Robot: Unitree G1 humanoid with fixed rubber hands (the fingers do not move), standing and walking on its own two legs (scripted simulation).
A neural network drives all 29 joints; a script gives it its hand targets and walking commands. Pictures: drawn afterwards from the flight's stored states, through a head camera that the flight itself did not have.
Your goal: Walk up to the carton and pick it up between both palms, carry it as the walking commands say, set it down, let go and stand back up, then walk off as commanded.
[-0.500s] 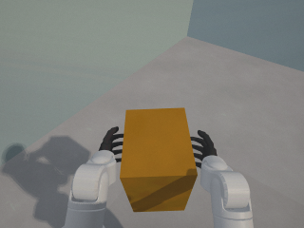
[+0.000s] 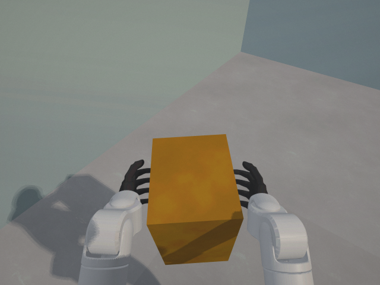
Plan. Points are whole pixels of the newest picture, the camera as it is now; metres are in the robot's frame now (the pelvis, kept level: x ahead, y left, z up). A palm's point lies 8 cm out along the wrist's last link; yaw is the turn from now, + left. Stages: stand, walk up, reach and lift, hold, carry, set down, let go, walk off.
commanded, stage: carry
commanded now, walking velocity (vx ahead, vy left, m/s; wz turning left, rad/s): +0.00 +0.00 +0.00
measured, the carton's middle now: (193, 204) +0.30 +0.01 +0.02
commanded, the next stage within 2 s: none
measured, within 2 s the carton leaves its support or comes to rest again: neither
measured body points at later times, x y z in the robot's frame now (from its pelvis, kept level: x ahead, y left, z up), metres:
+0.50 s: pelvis +0.01 +0.01 -0.02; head +0.03 +0.02 +0.43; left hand +0.28 +0.17 +0.05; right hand +0.31 -0.07 +0.06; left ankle +0.07 +0.12 -0.73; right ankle -0.04 -0.10 -0.73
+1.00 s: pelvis -0.10 -0.03 +0.00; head -0.08 -0.04 +0.45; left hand +0.12 +0.19 +0.09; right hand +0.22 -0.03 +0.09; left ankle -0.19 +0.08 -0.66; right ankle +0.00 -0.11 -0.73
